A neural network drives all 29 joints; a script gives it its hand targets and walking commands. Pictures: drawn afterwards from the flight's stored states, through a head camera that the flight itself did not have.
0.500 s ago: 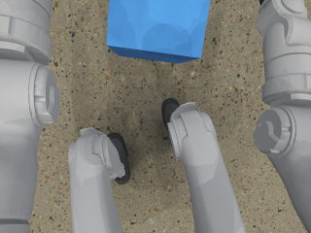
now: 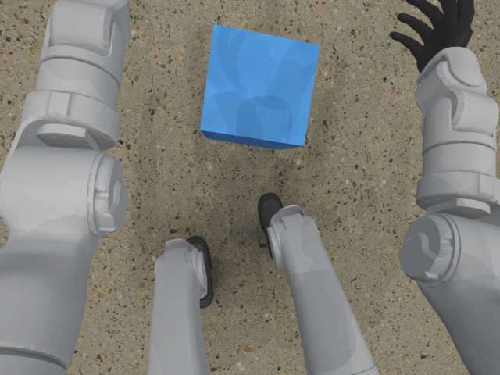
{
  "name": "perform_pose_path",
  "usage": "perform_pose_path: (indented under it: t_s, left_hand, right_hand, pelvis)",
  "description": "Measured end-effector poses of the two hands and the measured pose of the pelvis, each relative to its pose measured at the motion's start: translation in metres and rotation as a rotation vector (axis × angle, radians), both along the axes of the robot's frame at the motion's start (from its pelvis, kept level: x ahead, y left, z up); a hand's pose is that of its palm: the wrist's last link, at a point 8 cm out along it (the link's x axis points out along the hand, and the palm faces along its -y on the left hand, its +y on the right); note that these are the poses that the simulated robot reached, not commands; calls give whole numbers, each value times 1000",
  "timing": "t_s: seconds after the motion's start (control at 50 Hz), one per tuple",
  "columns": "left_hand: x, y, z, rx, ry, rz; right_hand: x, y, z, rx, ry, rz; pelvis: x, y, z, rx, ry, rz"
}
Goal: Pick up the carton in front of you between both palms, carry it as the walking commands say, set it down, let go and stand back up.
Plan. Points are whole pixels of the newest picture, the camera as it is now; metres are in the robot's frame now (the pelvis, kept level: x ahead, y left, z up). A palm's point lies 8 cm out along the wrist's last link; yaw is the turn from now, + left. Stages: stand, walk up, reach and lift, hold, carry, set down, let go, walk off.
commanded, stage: set down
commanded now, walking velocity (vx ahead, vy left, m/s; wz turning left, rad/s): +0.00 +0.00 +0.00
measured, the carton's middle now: (253, 99) +0.51 -0.13 -0.45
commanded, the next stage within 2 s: let go in 0.10 s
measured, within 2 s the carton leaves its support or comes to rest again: neither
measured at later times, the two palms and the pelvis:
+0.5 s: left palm (48, 82) +0.47 +0.10 +0.02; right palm out of the picture +0.38 -0.29 +0.02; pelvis +0.03 -0.02 +0.12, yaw +2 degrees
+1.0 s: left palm out of the picture +0.35 +0.17 +0.10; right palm out of the picture +0.25 -0.25 +0.12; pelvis +0.09 -0.02 +0.19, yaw -2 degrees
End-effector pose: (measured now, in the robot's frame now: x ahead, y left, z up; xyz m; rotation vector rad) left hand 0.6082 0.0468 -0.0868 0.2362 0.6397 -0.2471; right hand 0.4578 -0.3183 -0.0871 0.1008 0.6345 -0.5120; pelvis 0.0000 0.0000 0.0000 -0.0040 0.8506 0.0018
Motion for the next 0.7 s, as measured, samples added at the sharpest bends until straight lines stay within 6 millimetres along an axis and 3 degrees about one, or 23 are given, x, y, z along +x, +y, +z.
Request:
perform_pose_path:
  t_s: [0.16, 0.26, 0.4, 0.52, 0.7]
  left_hand:
    - [-3, 5, 43, -2, 17, 5]
    - [-20, 12, 58, 7, 18, 42]
    - [-84, 33, 78, 41, 19, 180]
    - [-143, 52, 108, 63, 28, 290]
    - [-190, 67, 147, 74, 34, 280]
  right_hand:
    - [-3, 1, 40, 0, 7, 18]
    - [-11, 9, 57, -16, 29, 87]
    - [-44, 26, 85, -38, 96, 257]
    - [-80, 31, 116, -50, 149, 388]
    - [-139, 28, 156, -52, 178, 443]
  pelvis:
    - [4, -2, 40, 8, -18, -1]
    - [10, -6, 63, 19, -40, -1]
    - [22, -15, 99, 31, -123, 6]
    - [34, -23, 128, 34, -250, 10]
    - [57, -31, 157, 27, -431, -14]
